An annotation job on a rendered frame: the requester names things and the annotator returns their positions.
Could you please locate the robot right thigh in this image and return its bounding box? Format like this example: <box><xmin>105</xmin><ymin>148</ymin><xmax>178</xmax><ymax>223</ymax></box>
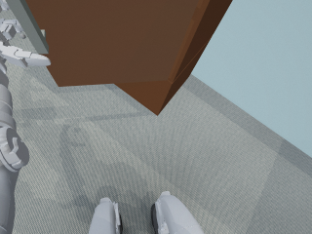
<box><xmin>155</xmin><ymin>195</ymin><xmax>205</xmax><ymax>234</ymax></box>

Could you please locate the robot left upper arm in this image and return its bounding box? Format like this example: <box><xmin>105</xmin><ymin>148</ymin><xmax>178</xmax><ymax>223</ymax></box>
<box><xmin>0</xmin><ymin>126</ymin><xmax>30</xmax><ymax>234</ymax></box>

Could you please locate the robot left forearm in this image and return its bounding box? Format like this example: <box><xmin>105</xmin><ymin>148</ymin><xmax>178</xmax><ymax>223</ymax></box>
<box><xmin>0</xmin><ymin>59</ymin><xmax>17</xmax><ymax>131</ymax></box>

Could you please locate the robot right shin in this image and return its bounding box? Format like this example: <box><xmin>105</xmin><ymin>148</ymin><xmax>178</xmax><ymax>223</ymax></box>
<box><xmin>156</xmin><ymin>191</ymin><xmax>171</xmax><ymax>234</ymax></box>

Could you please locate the robot left hand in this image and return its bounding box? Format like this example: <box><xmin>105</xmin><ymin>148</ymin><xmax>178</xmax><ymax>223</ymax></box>
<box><xmin>0</xmin><ymin>0</ymin><xmax>51</xmax><ymax>68</ymax></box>

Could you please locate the handle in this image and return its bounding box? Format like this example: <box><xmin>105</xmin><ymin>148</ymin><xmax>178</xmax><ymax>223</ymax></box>
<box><xmin>5</xmin><ymin>0</ymin><xmax>49</xmax><ymax>55</ymax></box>

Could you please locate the cupboard door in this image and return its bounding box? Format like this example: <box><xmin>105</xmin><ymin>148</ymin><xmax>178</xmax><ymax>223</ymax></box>
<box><xmin>25</xmin><ymin>0</ymin><xmax>199</xmax><ymax>87</ymax></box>

